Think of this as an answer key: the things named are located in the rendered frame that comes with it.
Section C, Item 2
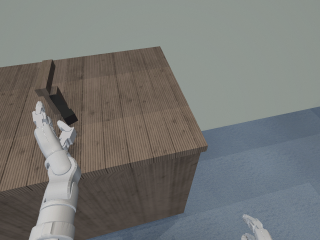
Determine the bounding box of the tap lever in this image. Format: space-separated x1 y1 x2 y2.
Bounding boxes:
49 93 78 126

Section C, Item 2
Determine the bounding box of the robot left hand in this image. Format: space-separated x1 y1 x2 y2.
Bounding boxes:
32 101 77 159

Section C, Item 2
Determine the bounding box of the counter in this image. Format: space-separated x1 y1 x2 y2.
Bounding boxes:
0 46 208 240

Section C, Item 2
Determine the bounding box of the left robot forearm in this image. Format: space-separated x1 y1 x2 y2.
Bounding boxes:
29 150 82 240

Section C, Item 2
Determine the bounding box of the robot right hand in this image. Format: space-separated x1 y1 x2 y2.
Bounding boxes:
241 214 273 240

